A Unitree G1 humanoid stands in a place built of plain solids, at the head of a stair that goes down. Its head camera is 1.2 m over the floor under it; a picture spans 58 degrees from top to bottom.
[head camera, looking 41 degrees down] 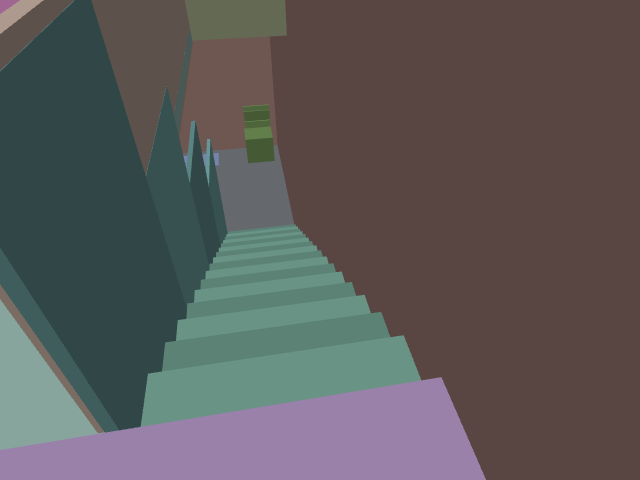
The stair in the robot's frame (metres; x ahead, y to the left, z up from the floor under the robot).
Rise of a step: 0.17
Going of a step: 0.26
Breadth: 0.95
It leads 10 degrees to the left of straight ahead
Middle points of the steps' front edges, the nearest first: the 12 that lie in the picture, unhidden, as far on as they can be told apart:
0.65 0.09 0.00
0.93 0.14 -0.17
1.18 0.19 -0.33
1.44 0.23 -0.50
1.69 0.28 -0.66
1.94 0.32 -0.83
2.19 0.37 -1.00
2.44 0.41 -1.16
2.69 0.46 -1.33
2.94 0.50 -1.50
3.19 0.55 -1.66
3.45 0.59 -1.83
